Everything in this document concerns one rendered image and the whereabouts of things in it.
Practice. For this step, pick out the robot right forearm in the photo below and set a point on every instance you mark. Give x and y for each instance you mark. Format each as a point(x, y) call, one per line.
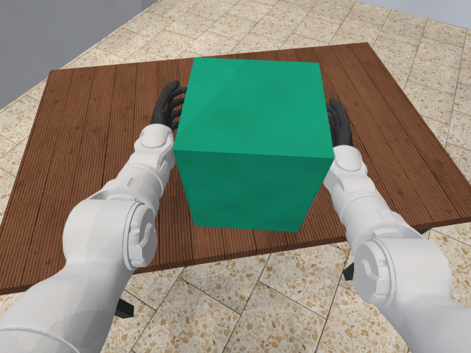
point(360, 207)

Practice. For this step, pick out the right robot hand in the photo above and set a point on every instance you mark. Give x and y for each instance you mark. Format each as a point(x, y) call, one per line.
point(341, 133)

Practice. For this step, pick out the left robot upper arm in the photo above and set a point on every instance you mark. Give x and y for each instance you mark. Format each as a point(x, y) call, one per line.
point(72, 311)

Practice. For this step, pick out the robot left forearm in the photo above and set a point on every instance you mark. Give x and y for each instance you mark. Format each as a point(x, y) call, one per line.
point(146, 173)

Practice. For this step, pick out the right robot upper arm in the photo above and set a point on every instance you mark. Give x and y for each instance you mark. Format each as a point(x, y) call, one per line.
point(409, 281)

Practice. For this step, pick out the table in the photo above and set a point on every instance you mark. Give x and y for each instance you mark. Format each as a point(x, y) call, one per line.
point(89, 119)

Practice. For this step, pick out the left robot hand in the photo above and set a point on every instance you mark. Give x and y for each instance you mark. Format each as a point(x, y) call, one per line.
point(163, 112)

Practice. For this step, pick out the carton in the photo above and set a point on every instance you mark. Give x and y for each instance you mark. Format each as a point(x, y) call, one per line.
point(253, 145)

